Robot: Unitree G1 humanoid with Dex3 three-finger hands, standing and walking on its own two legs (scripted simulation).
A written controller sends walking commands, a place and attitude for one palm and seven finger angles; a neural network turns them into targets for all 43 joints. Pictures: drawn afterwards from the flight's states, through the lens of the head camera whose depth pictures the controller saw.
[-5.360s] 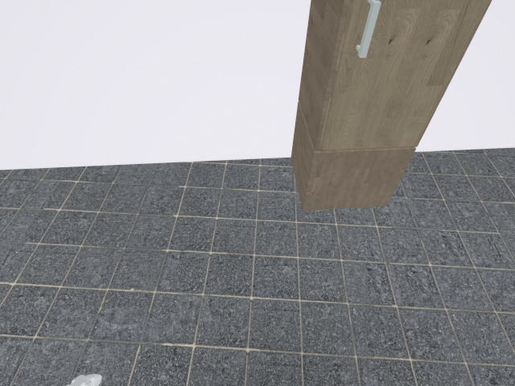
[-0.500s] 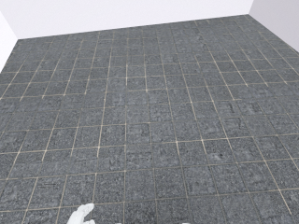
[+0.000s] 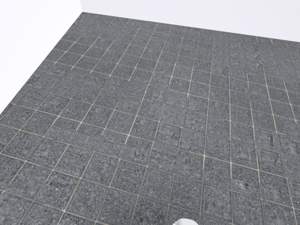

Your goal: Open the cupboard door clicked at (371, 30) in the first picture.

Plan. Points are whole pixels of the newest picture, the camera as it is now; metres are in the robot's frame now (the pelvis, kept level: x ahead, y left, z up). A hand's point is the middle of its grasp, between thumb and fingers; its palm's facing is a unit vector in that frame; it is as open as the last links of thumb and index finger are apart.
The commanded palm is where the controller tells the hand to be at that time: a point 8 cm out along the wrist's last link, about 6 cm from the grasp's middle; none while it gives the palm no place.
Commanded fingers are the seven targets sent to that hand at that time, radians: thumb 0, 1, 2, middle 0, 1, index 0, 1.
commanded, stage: turn to face it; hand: left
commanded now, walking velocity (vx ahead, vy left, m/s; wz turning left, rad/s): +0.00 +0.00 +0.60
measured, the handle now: out of the picture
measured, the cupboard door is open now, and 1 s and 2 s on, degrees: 0 0 0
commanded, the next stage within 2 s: none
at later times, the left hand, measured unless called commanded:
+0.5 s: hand out of the picture -0.01 +0.13 -0.15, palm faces +0.32 -0.91 -0.27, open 7.4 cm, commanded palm none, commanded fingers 0.00 0.90 0.90 -0.20 -0.30 -0.20 -0.30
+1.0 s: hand out of the picture -0.08 +0.20 -0.16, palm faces +0.61 -0.74 -0.28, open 7.4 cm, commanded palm none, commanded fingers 0.00 0.90 0.90 -0.20 -0.30 -0.20 -0.30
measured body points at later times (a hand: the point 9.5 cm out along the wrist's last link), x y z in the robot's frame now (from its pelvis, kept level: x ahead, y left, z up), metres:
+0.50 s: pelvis -0.02 -0.07 +0.00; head +0.01 -0.09 +0.45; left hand -0.03 +0.18 -0.13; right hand +0.13 -0.31 -0.15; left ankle -0.07 +0.07 -0.66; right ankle -0.01 -0.18 -0.74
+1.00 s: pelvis -0.04 -0.04 +0.00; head -0.01 -0.01 +0.44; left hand -0.11 +0.24 -0.14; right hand +0.19 -0.19 -0.14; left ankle -0.09 +0.05 -0.74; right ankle +0.06 -0.17 -0.69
